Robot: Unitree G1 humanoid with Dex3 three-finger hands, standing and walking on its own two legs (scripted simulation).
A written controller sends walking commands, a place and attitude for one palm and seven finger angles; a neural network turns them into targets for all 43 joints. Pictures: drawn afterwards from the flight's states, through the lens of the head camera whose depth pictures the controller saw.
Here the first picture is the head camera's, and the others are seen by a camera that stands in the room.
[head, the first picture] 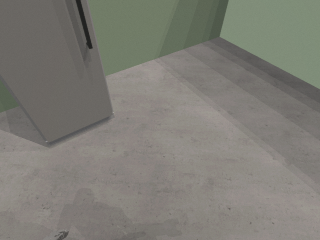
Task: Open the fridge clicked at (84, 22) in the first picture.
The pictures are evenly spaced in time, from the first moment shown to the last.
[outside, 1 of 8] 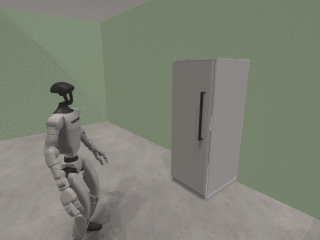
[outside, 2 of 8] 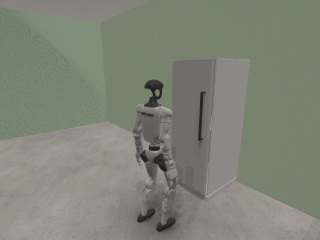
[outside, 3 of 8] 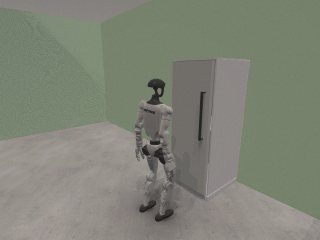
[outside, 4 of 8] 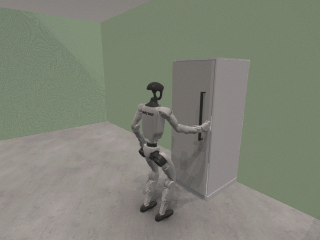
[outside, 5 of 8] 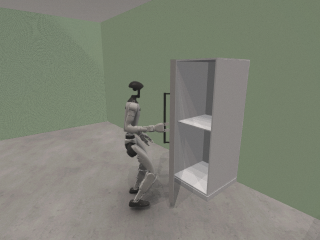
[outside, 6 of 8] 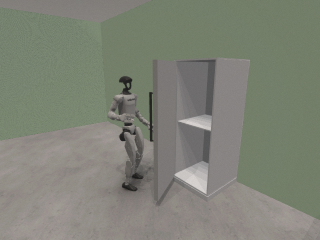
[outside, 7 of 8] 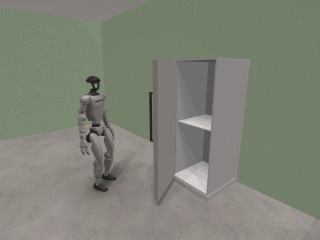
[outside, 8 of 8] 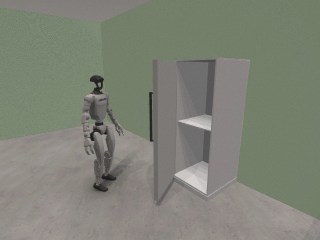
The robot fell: no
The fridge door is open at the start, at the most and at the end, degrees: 0 69 63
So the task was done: yes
